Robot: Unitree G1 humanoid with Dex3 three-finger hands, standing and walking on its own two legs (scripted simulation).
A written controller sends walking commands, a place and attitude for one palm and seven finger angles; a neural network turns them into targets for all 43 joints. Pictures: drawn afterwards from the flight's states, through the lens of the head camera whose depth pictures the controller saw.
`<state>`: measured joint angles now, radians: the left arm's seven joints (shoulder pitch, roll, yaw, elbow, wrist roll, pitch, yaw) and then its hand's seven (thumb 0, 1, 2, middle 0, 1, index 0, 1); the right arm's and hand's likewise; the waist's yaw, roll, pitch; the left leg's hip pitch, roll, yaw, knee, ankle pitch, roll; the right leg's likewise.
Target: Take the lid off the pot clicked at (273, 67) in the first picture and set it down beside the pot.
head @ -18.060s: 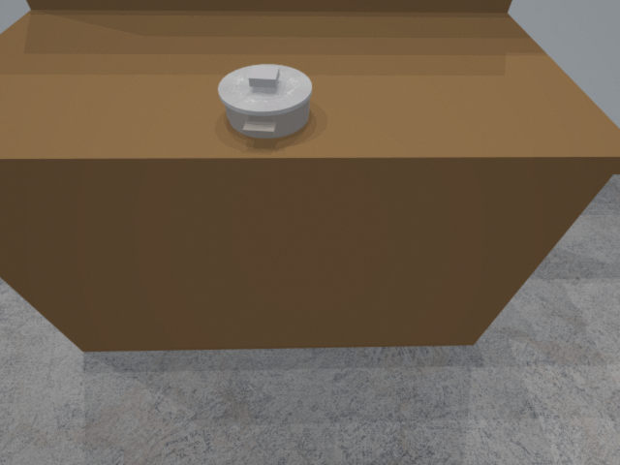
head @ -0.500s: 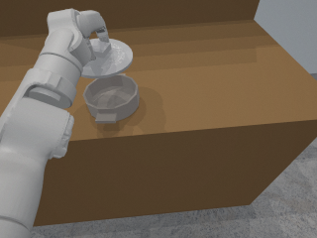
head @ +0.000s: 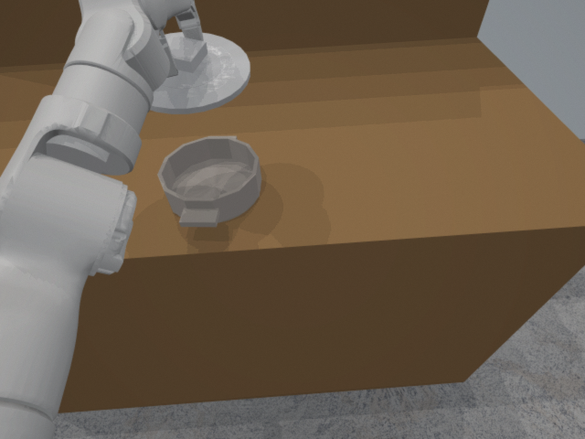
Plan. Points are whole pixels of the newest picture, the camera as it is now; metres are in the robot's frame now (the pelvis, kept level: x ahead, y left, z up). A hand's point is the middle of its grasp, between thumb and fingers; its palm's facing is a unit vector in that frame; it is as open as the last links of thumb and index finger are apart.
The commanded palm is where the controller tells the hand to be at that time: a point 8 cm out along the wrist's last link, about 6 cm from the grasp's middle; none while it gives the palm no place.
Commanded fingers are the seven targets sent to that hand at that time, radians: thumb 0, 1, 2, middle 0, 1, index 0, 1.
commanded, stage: lift the lid straight up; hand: left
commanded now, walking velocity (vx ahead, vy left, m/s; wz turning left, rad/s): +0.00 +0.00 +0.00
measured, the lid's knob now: (182, 53) +0.51 +0.12 +0.29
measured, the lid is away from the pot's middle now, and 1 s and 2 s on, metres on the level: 0.02 0.09 0.20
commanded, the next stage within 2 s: move the lid sideways beside the pot in 0.36 s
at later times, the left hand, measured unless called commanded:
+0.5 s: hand (162, 44) +0.48 +0.13 +0.31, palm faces -0.22 -0.15 -0.97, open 8.1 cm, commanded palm +0.47 +0.14 +0.37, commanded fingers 0.00 0.71 0.98 -1.10 -1.21 -0.64 -1.07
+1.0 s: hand (87, 60) +0.46 +0.22 +0.31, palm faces -0.18 -0.10 -0.98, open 8.1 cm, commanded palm +0.45 +0.21 +0.37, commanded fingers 0.00 0.71 0.98 -1.10 -1.21 -0.64 -1.07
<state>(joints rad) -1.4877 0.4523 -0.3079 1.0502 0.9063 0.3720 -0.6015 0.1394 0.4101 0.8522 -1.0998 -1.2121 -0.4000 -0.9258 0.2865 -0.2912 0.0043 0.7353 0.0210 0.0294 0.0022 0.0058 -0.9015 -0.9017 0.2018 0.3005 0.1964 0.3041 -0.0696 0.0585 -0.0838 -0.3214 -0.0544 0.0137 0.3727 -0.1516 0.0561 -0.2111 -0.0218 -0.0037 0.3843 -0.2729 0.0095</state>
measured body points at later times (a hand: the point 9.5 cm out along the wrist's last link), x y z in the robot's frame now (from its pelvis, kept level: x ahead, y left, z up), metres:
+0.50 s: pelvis +0.01 +0.00 +0.00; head +0.02 -0.03 +0.45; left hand +0.49 +0.14 +0.37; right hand +0.07 -0.27 -0.13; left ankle +0.02 +0.09 -0.74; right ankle -0.05 -0.13 -0.74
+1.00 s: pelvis +0.00 +0.00 +0.00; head +0.02 -0.01 +0.45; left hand +0.46 +0.22 +0.36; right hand +0.09 -0.26 -0.12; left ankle +0.02 +0.09 -0.74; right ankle -0.05 -0.13 -0.74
